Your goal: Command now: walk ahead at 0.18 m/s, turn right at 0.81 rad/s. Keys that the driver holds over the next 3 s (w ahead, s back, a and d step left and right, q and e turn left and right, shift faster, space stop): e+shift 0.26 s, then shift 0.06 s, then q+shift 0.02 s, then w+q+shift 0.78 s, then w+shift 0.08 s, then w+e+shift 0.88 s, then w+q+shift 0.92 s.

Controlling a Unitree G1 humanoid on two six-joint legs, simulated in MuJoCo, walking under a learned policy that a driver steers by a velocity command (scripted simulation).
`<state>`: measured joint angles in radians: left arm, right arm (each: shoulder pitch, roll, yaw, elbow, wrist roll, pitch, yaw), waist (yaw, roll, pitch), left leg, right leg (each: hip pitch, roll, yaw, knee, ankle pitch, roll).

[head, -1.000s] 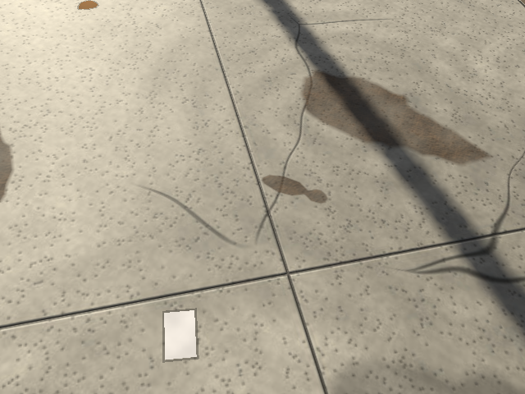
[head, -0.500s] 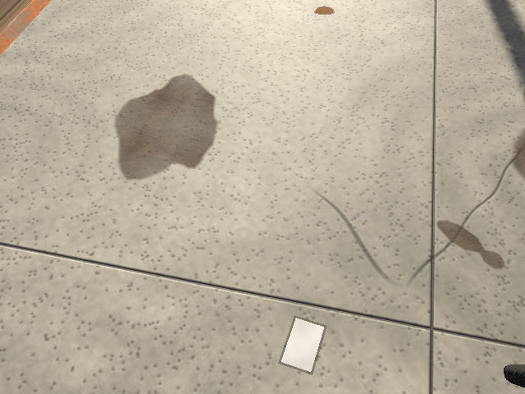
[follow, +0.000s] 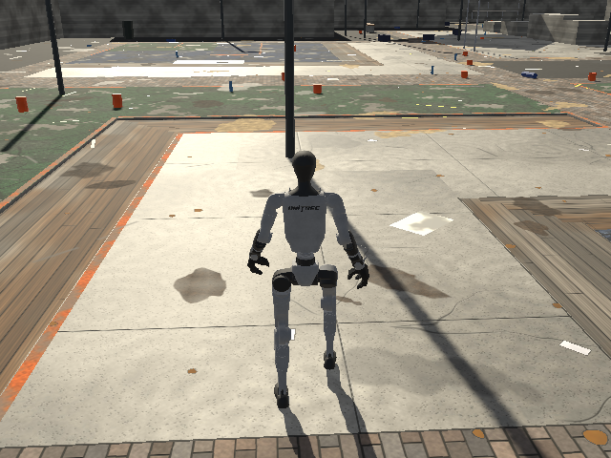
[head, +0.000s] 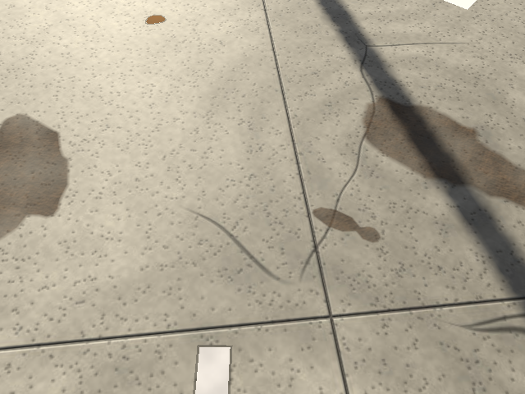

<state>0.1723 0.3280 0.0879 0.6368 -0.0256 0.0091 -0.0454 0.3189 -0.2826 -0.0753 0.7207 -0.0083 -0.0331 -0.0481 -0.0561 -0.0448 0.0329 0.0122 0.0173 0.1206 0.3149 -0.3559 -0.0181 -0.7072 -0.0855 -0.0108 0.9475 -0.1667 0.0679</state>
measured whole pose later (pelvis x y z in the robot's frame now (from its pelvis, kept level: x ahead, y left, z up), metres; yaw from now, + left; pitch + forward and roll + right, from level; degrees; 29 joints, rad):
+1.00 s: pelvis +0.44 +0.00 +0.00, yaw +4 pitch +5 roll -2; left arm 0.01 0.29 0.01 0.60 0.04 -0.02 -0.05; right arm 0.60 -0.25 -0.05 0.85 0.00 -0.05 0.01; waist -0.13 -0.03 -0.01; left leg 0.06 -0.08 -0.26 0.25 -0.37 0.11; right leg -0.70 -0.02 0.02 0.75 -0.13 0.05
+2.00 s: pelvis +1.35 +0.09 -0.04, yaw -14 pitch +0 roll +0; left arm 0.17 0.34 0.06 0.74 0.02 0.00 -0.03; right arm 0.32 -0.26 -0.02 0.82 -0.04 -0.08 0.00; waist 0.00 -0.01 0.06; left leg -0.15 0.03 0.03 1.39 -0.37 -0.02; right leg -0.50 0.16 -0.12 0.78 -0.30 -0.22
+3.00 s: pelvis +2.31 -0.08 +0.00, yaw +13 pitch +2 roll -2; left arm 0.35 0.33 0.05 0.80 0.03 -0.10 0.01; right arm 0.17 -0.39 -0.08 0.72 -0.03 0.00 0.05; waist 0.03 0.06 0.00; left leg -0.65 0.03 0.02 1.26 -0.26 0.09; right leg -0.12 -0.02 -0.15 0.39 -0.31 0.02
